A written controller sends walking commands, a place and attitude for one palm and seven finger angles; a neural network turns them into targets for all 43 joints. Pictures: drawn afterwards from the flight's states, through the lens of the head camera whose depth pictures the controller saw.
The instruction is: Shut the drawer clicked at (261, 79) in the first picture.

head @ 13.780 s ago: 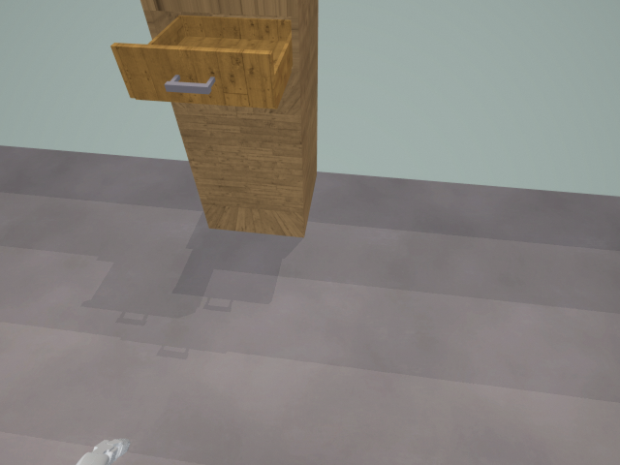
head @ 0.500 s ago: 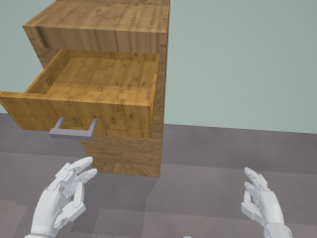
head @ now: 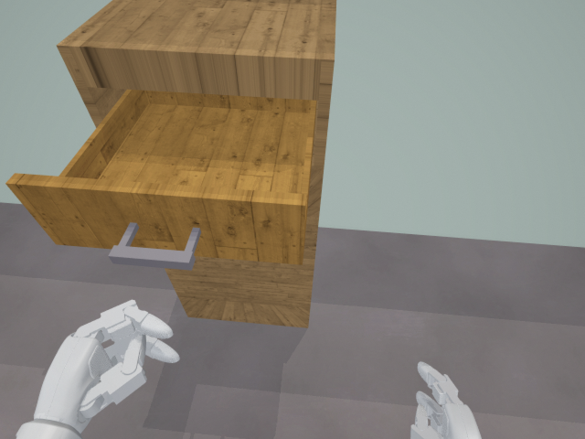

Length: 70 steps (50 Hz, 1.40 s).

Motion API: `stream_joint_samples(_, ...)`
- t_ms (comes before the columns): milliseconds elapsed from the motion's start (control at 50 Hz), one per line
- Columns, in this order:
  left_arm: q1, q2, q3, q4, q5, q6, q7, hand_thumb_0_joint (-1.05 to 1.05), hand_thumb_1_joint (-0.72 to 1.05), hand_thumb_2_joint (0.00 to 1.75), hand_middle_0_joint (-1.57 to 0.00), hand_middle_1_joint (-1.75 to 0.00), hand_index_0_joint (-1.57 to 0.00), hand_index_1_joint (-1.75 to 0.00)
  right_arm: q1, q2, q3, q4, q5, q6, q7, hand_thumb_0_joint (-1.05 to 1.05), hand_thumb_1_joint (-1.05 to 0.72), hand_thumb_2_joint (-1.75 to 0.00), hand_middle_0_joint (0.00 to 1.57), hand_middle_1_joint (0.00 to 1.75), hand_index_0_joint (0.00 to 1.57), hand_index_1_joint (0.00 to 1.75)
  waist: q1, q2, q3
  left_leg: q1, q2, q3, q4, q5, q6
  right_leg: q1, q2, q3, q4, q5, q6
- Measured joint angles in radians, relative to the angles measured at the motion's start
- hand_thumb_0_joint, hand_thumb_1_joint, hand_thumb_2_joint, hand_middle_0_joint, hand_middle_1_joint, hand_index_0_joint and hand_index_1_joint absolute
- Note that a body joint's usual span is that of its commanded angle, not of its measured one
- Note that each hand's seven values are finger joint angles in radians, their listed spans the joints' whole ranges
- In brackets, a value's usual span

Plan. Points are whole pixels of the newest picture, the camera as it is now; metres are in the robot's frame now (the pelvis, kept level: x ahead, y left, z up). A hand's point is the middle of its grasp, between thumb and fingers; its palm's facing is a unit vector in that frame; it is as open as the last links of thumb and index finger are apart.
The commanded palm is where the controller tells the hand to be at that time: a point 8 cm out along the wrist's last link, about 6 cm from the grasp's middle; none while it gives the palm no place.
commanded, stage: raise the hand and make a fist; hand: left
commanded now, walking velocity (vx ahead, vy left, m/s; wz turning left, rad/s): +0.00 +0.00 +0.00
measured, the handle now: (158, 245) +0.35 +0.20 +0.09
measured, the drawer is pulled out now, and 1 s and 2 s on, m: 0.24 0.24 0.24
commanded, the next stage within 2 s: bring the fist close to the handle in 1.06 s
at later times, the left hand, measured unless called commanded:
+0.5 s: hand (97, 351) +0.18 +0.19 +0.16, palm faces +0.01 -0.99 -0.15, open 3.2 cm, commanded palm +0.12 +0.23 +0.17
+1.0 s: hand (88, 354) +0.17 +0.18 +0.18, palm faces +0.05 -0.98 -0.18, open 3.3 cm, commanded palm +0.11 +0.23 +0.19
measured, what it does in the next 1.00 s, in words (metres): stands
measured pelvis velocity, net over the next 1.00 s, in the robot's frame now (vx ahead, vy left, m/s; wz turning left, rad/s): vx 0.01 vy -0.03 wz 0.02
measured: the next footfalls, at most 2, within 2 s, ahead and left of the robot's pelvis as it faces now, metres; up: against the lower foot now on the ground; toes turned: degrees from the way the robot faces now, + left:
none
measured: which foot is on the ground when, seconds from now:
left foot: down 0.00-1.00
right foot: down 0.00-1.00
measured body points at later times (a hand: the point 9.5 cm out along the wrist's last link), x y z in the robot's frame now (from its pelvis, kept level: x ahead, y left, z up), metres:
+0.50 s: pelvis +0.02 +0.01 +0.02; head -0.01 +0.00 +0.47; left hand +0.17 +0.24 +0.17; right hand +0.24 -0.17 -0.02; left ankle -0.05 +0.09 -0.70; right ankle +0.05 -0.11 -0.70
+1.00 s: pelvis +0.01 -0.03 +0.03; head -0.03 -0.05 +0.48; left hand +0.16 +0.24 +0.19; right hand +0.21 -0.24 -0.01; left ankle -0.05 +0.09 -0.70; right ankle +0.05 -0.11 -0.70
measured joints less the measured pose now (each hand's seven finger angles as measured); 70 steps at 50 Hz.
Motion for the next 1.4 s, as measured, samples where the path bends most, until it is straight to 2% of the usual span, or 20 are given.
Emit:
stream_joint_samples(100,0.106,-0.009,0.02,-0.107,0.008,-0.045,0.056,0.02,0.91,0.9,-0.97,-1.14,-0.96,-1.13,0.019,-0.053,-0.034,0.001,-0.007,-0.035,0.012,0.02,-0.9,-0.9,0.2,0.3,0.2,0.3,0.028,-0.005,0.003,0.027,-0.005,-0.008,-0.013,-0.003,0.008,0.035,-0.004,-0.007,-0.019,-0.003,0.01)
stream_joint_samples(180,0.122,-0.027,-0.033,-0.142,0.025,-0.071,0.048,0.02,0.91,0.9,-1.05,-1.22,-1.04,-1.22,-0.002,-0.098,-0.044,0.001,-0.007,-0.073,0.012,0.02,-0.9,-0.9,0.2,0.3,0.2,0.3,0.046,0.006,0.011,0.034,-0.011,-0.025,-0.002,-0.01,0.016,0.056,-0.012,-0.022,-0.023,-0.008,0.019)
stream_joint_samples(260,0.095,-0.025,-0.095,-0.169,0.068,-0.048,0.049,0.02,0.91,0.9,-1.13,-1.31,-1.13,-1.3,-0.03,-0.101,-0.042,-0.006,-0.005,-0.101,0.009,0.02,-0.9,-0.9,0.2,0.3,0.2,0.3,0.056,0.01,0.006,0.058,-0.014,-0.03,-0.009,-0.012,0.019,0.082,-0.015,-0.026,-0.031,-0.01,0.024)
stream_joint_samples(340,0.071,-0.003,-0.096,-0.215,0.086,-0.005,0.066,0.02,0.9,0.9,-1.21,-1.4,-1.21,-1.39,-0.047,-0.07,-0.029,-0.017,-0.002,-0.104,0.01,0.02,-0.9,-0.9,0.2,0.3,0.2,0.3,0.059,0.017,-0.012,0.109,-0.013,-0.027,-0.045,-0.005,0.017,0.129,-0.012,-0.023,-0.06,-0.007,0.025)
stream_joint_samples(440,0.037,0.011,-0.028,-0.245,0.054,0.073,0.065,0.02,0.9,0.9,-1.3,-1.5,-1.3,-1.49,-0.061,-0.035,0.008,-0.019,0.011,-0.082,0.004,0.01,-0.9,-0.9,0.2,0.3,0.2,0.3,0.066,0.028,-0.018,0.182,-0.009,-0.023,-0.108,0.016,0.013,0.197,-0.004,-0.019,-0.112,0.009,0.022)
stream_joint_samples(560,0.016,0.021,0.006,-0.263,0.024,0.179,0.027,0.02,0.9,0.9,-1.37,-1.57,-1.37,-1.56,-0.059,-0.039,0.041,-0.014,0.018,-0.077,-0.003,0.01,-0.9,-0.9,0.2,0.3,0.2,0.3,0.079,0.04,-0.004,0.244,-0.009,-0.021,-0.176,0.049,0.008,0.253,-0.001,-0.017,-0.167,0.033,0.018)
stream_joint_samples(640,0.01,0.031,0.021,-0.286,0.011,0.202,0.019,0.02,0.9,0.9,-1.39,-1.59,-1.38,-1.58,-0.051,-0.053,0.046,0.001,0.018,-0.091,-0.004,0.01,-0.9,-0.9,0.2,0.3,0.2,0.3,0.085,0.04,0.005,0.271,-0.008,-0.024,-0.207,0.065,0.002,0.277,0.001,-0.02,-0.188,0.042,0.012)
stream_joint_samples(720,-0.006,0.038,0.051,-0.301,-0.004,0.2,0.021,0.02,0.9,0.9,-1.4,-1.6,-1.39,-1.59,-0.045,-0.068,0.041,0.022,0.02,-0.107,-0.008,0.02,-0.9,-0.9,0.2,0.3,0.2,0.3,0.088,0.043,0.01,0.297,-0.005,-0.027,-0.232,0.078,-0.006,0.3,0.006,-0.023,-0.206,0.049,0.004)
stream_joint_samples(880,-0.049,0.057,0.117,-0.207,-0.034,0.249,-0.015,0.02,0.9,0.9,-1.4,-1.6,-1.4,-1.6,-0.057,-0.087,0.032,0.04,0.036,-0.098,-0.032,0.02,-0.9,-0.9,0.2,0.3,0.2,0.3,0.083,0.04,0.025,0.315,0.013,-0.026,-0.257,0.098,-0.025,0.314,0.024,-0.025,-0.226,0.064,-0.017)
stream_joint_samples(940,-0.042,0.066,0.129,-0.19,-0.042,0.241,-0.021,0.02,0.9,0.9,-1.4,-1.6,-1.4,-1.6,-0.052,-0.095,0.027,0.038,0.035,-0.114,-0.036,0.02,-0.9,-0.9,0.2,0.3,0.2,0.3,0.08,0.039,0.028,0.317,0.021,-0.028,-0.26,0.102,-0.033,0.318,0.032,-0.028,-0.232,0.068,-0.026)
stream_joint_samples(1060,-0.048,0.086,0.173,-0.155,-0.069,0.18,-0.034,0.02,0.9,0.9,-1.4,-1.6,-1.4,-1.6,-0.043,-0.109,0.018,0.058,0.035,-0.14,-0.047,0.02,-0.9,-0.9,0.2,0.3,0.2,0.3,0.082,0.046,0.029,0.321,0.036,-0.036,-0.258,0.105,-0.046,0.329,0.046,-0.038,-0.243,0.074,-0.039)
stream_joint_samples(1140,-0.075,0.089,0.195,-0.11,-0.083,0.171,-0.05,0.02,0.9,0.9,-1.4,-1.6,-1.4,-1.6,-0.045,-0.117,0.014,0.07,0.04,-0.149,-0.057,0.02,-0.9,-0.9,0.2,0.3,0.2,0.3,0.084,0.056,0.039,0.317,0.042,-0.039,-0.254,0.108,-0.051,0.331,0.052,-0.042,-0.25,0.082,-0.042)
stream_joint_samples(1280,-0.115,0.089,0.19,-0.029,-0.092,0.171,-0.078,0.02,0.9,0.9,-1.4,-1.6,-1.4,-1.6,-0.053,-0.123,0.012,0.085,0.036,-0.159,-0.065,0.02,-0.9,-0.9,0.2,0.3,0.2,0.3,0.077,0.056,0.051,0.289,0.043,-0.041,-0.24,0.115,-0.054,0.308,0.053,-0.043,-0.248,0.093,-0.04)
stream_joint_samples(1400,-0.147,0.068,0.164,0.036,-0.075,0.132,-0.064,0.02,0.9,0.9,-1.4,-1.6,-1.4,-1.6,-0.049,-0.124,0.002,0.094,0.025,-0.166,-0.062,0.02,-0.9,-0.9,0.2,0.3,0.2,0.3,0.068,0.044,0.059,0.264,0.035,-0.037,-0.223,0.114,-0.048,0.283,0.044,-0.038,-0.232,0.094,-0.037)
